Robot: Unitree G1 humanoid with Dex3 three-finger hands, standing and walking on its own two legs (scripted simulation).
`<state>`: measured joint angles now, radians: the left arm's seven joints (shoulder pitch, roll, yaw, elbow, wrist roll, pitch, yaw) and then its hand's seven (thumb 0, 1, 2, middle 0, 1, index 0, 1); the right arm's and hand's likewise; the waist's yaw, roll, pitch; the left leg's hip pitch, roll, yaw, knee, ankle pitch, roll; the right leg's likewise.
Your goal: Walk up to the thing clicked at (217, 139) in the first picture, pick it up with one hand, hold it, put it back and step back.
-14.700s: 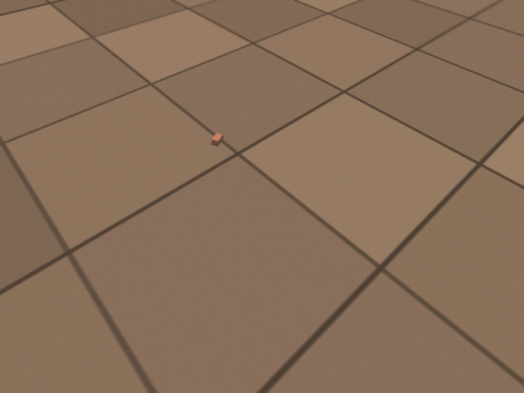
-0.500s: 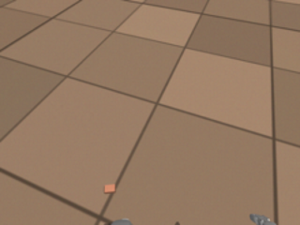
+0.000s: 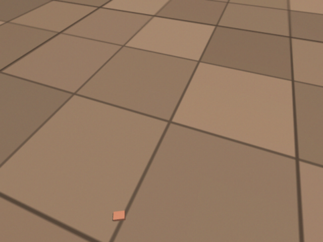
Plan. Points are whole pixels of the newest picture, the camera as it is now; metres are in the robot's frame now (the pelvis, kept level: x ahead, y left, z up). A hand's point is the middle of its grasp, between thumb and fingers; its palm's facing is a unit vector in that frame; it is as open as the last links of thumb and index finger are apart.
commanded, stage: walk up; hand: left
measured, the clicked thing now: (119, 215) +0.40 +0.25 -0.76
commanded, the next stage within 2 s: stand in 0.02 s
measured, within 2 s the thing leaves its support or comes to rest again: neither
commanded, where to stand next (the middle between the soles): +0.02 +0.01 m, yaw +1 degrees
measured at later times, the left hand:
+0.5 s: hand out of the picture +0.10 +0.25 -0.15, palm faces -0.06 -0.94 -0.33, open 7.4 cm
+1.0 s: hand out of the picture +0.09 +0.25 -0.15, palm faces -0.06 -0.94 -0.34, open 7.4 cm
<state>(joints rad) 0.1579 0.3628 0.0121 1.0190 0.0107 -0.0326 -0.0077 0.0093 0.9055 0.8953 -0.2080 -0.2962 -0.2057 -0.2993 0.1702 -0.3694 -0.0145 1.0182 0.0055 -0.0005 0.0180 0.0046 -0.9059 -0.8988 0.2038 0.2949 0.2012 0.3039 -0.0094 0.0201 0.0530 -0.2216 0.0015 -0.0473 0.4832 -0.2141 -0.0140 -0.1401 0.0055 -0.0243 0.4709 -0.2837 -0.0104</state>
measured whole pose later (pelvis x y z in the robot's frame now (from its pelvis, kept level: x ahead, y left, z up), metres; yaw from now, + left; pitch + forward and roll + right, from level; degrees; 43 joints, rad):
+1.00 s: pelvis +0.01 +0.00 +0.01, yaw -2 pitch -2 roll +0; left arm 0.11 0.35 -0.01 1.13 0.01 -0.02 -0.01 0.01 0.91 0.90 -0.21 -0.30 -0.21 -0.30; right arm 0.09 -0.35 0.00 1.15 -0.01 -0.01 0.01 0.00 -0.91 -0.90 0.20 0.29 0.20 0.30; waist -0.01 0.00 0.05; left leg -0.14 0.01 -0.01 0.31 -0.14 -0.01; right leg -0.08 0.01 0.01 0.31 -0.20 -0.01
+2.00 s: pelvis +0.02 +0.00 +0.01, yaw -2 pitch -2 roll +0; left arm 0.12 0.36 -0.01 1.12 0.01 -0.01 0.00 0.01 0.91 0.90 -0.21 -0.30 -0.21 -0.30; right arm 0.10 -0.35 0.00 1.13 -0.01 -0.01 0.00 0.00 -0.91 -0.90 0.20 0.29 0.20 0.30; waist 0.00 0.00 0.05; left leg -0.13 0.01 -0.01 0.31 -0.15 -0.01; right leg -0.07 0.01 0.02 0.31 -0.21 0.00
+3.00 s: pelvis +0.00 +0.01 -0.08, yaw -3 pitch +18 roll -2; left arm 0.22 0.32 0.14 0.55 0.28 0.13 0.02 0.00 -0.21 0.71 -0.42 -0.70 -0.40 -0.72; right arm 0.20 -0.24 -0.04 0.57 0.01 -0.09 -0.01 0.01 -0.91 -0.90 0.20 0.29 0.20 0.30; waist -0.02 0.00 -0.11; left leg -0.94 0.01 -0.03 1.13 -0.50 0.00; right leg -0.86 0.02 0.00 1.11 -0.56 0.01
